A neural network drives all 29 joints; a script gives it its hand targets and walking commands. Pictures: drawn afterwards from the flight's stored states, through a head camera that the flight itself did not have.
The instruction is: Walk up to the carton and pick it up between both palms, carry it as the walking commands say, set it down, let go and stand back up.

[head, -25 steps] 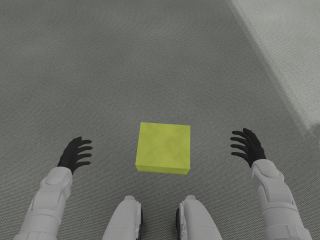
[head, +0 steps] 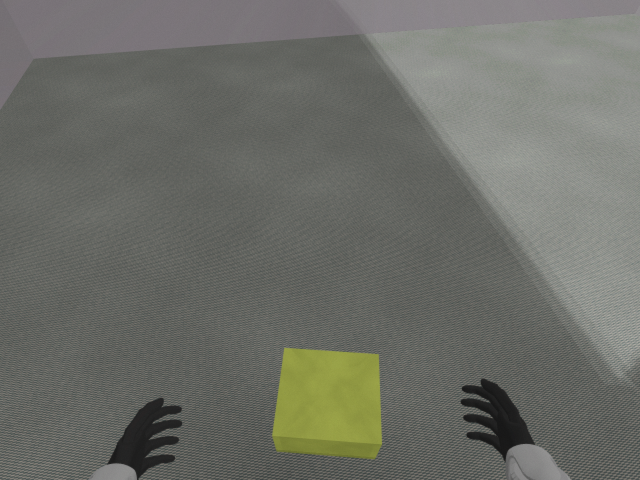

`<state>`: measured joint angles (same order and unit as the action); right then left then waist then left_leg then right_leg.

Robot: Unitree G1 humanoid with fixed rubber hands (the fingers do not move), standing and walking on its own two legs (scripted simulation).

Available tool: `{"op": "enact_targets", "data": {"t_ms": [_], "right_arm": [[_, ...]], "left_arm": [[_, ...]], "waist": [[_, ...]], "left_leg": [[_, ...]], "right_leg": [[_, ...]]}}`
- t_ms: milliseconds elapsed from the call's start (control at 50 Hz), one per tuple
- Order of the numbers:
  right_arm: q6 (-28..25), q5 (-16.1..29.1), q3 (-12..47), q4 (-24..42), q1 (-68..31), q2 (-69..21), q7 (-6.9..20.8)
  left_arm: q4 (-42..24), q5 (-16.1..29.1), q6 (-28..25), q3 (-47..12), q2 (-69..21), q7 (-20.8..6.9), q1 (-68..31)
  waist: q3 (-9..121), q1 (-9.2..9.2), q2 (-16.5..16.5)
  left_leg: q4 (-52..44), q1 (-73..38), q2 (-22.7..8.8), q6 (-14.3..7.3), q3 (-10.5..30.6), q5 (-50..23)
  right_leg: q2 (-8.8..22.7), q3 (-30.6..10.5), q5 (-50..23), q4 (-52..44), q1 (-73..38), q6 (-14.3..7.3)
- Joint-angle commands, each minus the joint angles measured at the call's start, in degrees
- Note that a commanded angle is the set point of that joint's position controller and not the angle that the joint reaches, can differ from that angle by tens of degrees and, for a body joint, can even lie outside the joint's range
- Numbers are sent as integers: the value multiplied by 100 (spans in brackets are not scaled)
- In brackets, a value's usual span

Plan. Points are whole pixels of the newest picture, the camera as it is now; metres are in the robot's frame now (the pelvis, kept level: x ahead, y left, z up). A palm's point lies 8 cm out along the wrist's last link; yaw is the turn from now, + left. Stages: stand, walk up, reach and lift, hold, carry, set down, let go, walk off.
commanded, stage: let go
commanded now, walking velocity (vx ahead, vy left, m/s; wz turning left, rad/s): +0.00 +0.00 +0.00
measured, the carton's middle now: (328, 402) +0.45 -0.03 -0.68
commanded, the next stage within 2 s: stand in 0.22 s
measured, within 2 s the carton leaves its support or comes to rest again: neither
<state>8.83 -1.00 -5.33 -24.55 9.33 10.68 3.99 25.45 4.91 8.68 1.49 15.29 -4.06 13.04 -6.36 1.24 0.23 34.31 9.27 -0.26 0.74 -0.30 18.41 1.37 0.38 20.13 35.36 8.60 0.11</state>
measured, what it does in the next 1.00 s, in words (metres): stands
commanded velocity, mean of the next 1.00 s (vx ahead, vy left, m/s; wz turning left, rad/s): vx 0.00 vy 0.00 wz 0.00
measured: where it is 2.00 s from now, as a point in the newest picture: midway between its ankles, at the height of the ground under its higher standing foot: outside the picture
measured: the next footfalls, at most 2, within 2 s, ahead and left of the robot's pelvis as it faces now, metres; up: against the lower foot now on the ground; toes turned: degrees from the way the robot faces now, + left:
none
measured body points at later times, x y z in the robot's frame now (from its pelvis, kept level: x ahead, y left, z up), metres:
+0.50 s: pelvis +0.02 +0.00 +0.00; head -0.02 -0.01 +0.45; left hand +0.20 +0.25 -0.05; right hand +0.21 -0.27 -0.05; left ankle +0.01 +0.13 -0.73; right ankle +0.00 -0.12 -0.73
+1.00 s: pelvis +0.03 +0.00 +0.00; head -0.01 +0.00 +0.45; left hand +0.20 +0.26 -0.06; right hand +0.20 -0.28 -0.06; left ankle +0.01 +0.13 -0.73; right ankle +0.00 -0.12 -0.73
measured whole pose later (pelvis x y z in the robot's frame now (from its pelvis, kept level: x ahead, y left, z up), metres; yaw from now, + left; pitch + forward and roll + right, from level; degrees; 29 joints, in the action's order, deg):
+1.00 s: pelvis +0.03 +0.00 +0.00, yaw +0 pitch -6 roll +1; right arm -0.2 -2.4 -5.3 -35.7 9.6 16.0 1.8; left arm 31.4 3.0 0.4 3.3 15.5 0.9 14.5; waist 0.6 1.2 0.5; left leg 33.3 7.2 -0.3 0.7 -0.3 20.4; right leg 1.4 0.4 22.2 34.6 6.7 0.1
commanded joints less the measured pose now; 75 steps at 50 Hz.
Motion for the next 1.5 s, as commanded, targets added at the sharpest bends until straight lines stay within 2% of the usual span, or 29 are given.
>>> {"op": "enact_targets", "data": {"t_ms": [0,120,140,180,200,240,280,400,620,640,720,740,780,880,920,940,1040,1060,1120,1140,1160,1220,1240,1280,1320,1360,1380,1400,1480], "right_arm": [[69,-78,209,852,-10,852,106],[116,-65,321,649,192,788,75],[71,-239,148,1059,-75,787,45],[131,-145,172,887,190,813,2],[-287,-68,-121,66,-231,1452,-184],[-557,-113,-197,-249,-48,1493,-257],[-690,-178,-173,-285,-120,1281,-257],[-840,-182,-138,-512,-249,1445,-231],[-955,-168,-132,-744,-289,1565,-273],[-965,-143,-117,-732,-279,1572,-311],[-986,-94,-182,-864,-260,1567,-343],[-1020,-152,-234,-857,-248,1699,-324],[-1011,-126,-155,-919,-290,1560,-358],[-1030,-134,-130,-877,-423,1522,-360],[-1015,-122,-154,-1013,-148,1591,-381],[-997,-158,-195,-1039,-251,1592,-390],[-1046,-175,-181,-994,-144,1678,-390],[-1058,-129,-191,-1017,-34,1586,-368],[-1051,-167,-207,-1021,-303,1715,-409],[-1019,-119,-165,-1064,-215,1475,-387],[-1019,-188,-163,-951,-280,1649,-398],[-1049,-155,-216,-1103,-38,1735,-347],[-1035,-197,-200,-1018,-335,1789,-331],[-1084,-183,-113,-1028,-119,1580,-310],[-1109,-189,-148,-950,-344,1628,-298],[-1128,-180,-183,-1006,-338,1729,-315],[-1111,-169,-213,-1080,-250,1749,-353],[-1144,-182,-177,-1091,-259,1660,-301],[-1123,-124,-243,-1046,-59,1735,-308]], "left_arm": [[-882,-769,32,151,223,-95,-68],[-875,-755,32,139,224,-31,-13],[-842,-896,-4,347,301,-5,-93],[-968,-692,-50,246,334,43,-34],[-73,-775,-348,474,1233,331,31],[41,-832,-503,469,1144,407,-256],[178,-880,-607,471,1002,492,-284],[269,-916,-853,531,1241,481,-147],[374,-859,-962,585,1404,526,-205],[399,-872,-940,498,1257,542,-173],[449,-830,-953,530,1222,539,-117],[494,-845,-934,555,1240,575,-113],[522,-880,-963,548,1369,601,-88],[499,-851,-945,478,1244,580,-61],[466,-908,-949,525,1261,604,-304],[379,-857,-975,485,1124,605,-198],[505,-902,-994,482,1252,561,-246],[496,-883,-947,569,1404,594,-91],[532,-843,-1067,507,1242,564,-100],[558,-897,-1043,498,1460,563,36],[452,-896,-1028,502,1231,544,-280],[461,-903,-1071,470,1176,512,-315],[418,-857,-1055,489,1186,494,-292],[410,-865,-1099,488,1256,495,-270],[420,-935,-1121,547,1442,508,-258],[373,-863,-1104,508,1192,476,-139],[439,-924,-1113,538,1399,493,-314],[410,-877,-1112,511,1340,496,-204],[367,-837,-1102,484,1227,497,-156]], "waist": [[112,-351,48],[-91,-230,76],[170,-329,459],[520,-316,104],[1470,-370,242],[1403,-92,164],[1014,-163,243],[641,-250,486],[897,-301,631],[1090,-213,154],[1025,-287,872],[1046,-275,430],[893,-315,797],[1041,-325,187],[688,-142,693],[811,-324,629],[493,-143,220],[693,-216,735],[544,-264,251],[653,-262,765],[377,-235,381],[179,-153,750],[275,-260,328],[228,-274,837],[16,-174,333],[154,-371,324],[-91,-132,527],[-125,-331,460],[-9,-169,689]], "left_leg": [[-1133,-551,376,162,-148,-1109],[-1138,-570,301,111,-54,-1582],[-1062,-521,373,171,-103,-1647],[-950,-756,371,213,-111,-2086],[-467,69,-82,99,-13,-1933],[-668,-200,-148,12,146,-1328],[-809,94,-161,-9,218,-520],[-886,573,-132,-74,227,-297],[-869,400,-326,-120,394,-1649],[-745,358,-286,-113,323,-1941],[-680,-121,-386,-197,396,-2168],[-662,54,-336,-163,310,-2176],[-552,183,-330,-166,305,-2410],[-692,271,-323,-247,383,-2426],[-704,142,-310,-202,302,-1994],[-750,191,-380,-253,368,-2326],[-912,321,-346,-258,412,-1514],[-848,121,-358,-252,333,-1649],[-806,325,-340,-289,313,-1423],[-848,58,-317,-270,411,-1134],[-985,478,-391,-328,398,-948],[-1061,222,-447,-292,526,-630],[-1119,567,-432,-314,551,-221],[-1077,574,-346,-248,420,-228],[-1129,664,-317,-241,431,-138],[-1221,879,-377,-308,600,-48],[-1181,755,-299,-224,450,-48],[-1091,752,-378,-305,458,-331],[-1031,294,-419,-318,531,-656]], "right_leg": [[-438,175,-1078,-1339,-404,85],[-494,104,-1517,-1306,-219,86],[-517,197,-1647,-1225,-536,169],[-538,147,-1969,-1211,-532,121],[199,-191,-2595,-877,-149,140],[221,-285,-2057,-990,337,97],[253,-453,-769,-1228,662,40],[268,-630,84,-1456,683,18],[191,-312,-1909,-958,171,-17],[232,-312,-2302,-1005,30,-8],[296,-276,-2403,-996,460,-53],[304,-349,-2587,-997,191,-29],[370,-309,-3061,-935,132,60],[243,-131,-2716,-881,-21,-59],[265,-297,-2421,-1045,375,9],[278,-220,-2490,-932,227,-9],[308,-420,-1693,-1160,404,-117],[291,-423,-1793,-1145,373,-145],[359,-553,-1717,-1201,402,-137],[321,-466,-1328,-1363,634,-133],[367,-565,-1058,-1373,525,-186],[318,-532,-358,-1449,963,-182],[253,-474,-307,-1508,710,-141],[278,-539,151,-1585,816,-153],[339,-738,262,-1577,968,-211],[220,-561,-153,-1337,563,-209],[245,-654,196,-1565,906,-201],[326,-695,20,-1498,858,-195],[302,-633,-419,-1557,1082,-230]]}}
